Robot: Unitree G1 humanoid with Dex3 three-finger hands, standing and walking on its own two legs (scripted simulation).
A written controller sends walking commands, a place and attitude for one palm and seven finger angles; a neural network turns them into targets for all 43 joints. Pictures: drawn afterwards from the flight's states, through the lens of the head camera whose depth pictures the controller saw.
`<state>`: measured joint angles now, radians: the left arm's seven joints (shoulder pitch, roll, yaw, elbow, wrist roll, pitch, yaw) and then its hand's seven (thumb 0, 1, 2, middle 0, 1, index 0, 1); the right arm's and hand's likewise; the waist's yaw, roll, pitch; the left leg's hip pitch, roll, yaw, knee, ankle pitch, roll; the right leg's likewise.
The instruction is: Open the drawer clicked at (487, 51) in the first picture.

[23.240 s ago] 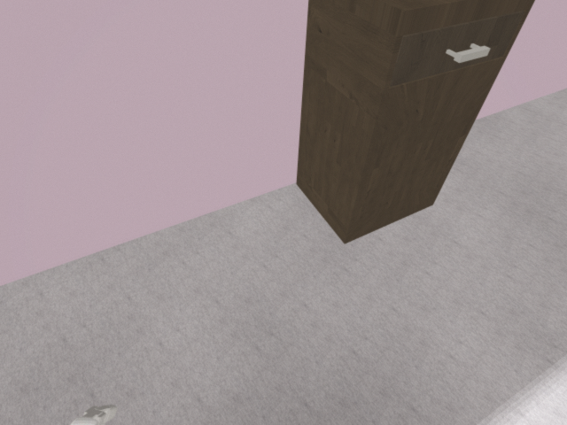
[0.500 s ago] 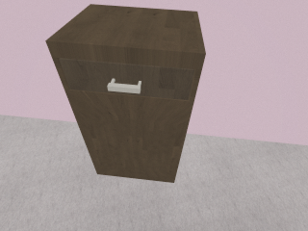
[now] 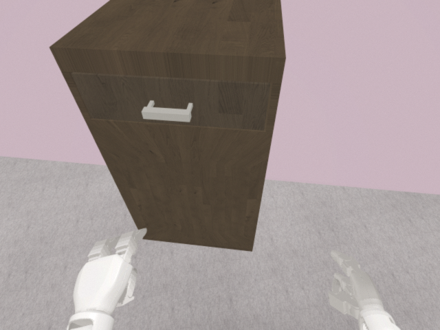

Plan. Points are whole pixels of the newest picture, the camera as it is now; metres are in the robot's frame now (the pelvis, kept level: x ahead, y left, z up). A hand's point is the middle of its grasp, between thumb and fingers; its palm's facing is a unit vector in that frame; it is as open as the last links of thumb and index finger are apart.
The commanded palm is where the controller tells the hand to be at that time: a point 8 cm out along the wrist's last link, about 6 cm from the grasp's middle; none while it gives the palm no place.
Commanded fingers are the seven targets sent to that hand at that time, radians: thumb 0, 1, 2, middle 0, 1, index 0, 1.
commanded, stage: raise the hand with hooked fingers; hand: left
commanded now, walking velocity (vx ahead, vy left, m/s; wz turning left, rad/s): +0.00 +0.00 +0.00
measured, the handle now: (168, 109) +0.60 +0.19 +0.07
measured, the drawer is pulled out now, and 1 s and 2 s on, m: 0.00 0.00 0.00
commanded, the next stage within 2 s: move the hooked fingers above the handle in 1.50 s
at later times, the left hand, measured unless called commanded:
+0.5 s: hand (103, 232) +0.26 +0.23 +0.05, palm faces -0.01 -0.09 -1.00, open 11.4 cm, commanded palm +0.24 +0.24 +0.13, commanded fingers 0.00 -0.17 0.44 -0.28 -0.99 -0.28 -0.99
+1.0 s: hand (62, 164) +0.32 +0.28 +0.17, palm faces +0.13 -0.03 -0.99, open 13.7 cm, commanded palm +0.29 +0.29 +0.22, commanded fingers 0.00 -0.50 0.30 -0.30 -1.20 -0.30 -1.20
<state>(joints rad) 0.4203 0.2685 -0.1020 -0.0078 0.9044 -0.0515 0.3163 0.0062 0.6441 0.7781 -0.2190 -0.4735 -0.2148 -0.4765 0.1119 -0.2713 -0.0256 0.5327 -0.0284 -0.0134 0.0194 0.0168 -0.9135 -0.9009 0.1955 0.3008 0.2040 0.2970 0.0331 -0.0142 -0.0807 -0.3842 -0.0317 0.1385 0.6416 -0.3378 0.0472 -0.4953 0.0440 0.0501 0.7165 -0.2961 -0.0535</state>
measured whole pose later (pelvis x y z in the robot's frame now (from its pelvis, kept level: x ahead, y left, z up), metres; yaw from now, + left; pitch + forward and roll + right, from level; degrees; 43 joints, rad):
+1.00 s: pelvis +0.03 +0.03 +0.02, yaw +3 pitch -1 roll -1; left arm -0.09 0.57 -0.03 -0.12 0.87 0.02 -0.05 0.00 -0.46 0.31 -0.32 -1.18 -0.32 -1.18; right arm 0.07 -0.24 0.02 0.60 0.01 0.19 0.00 0.01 -0.91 -0.90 0.19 0.30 0.20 0.30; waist 0.08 0.09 -0.01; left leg -0.13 -0.07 0.01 0.42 -0.27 0.07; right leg -0.19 0.02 0.00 0.43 -0.23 -0.01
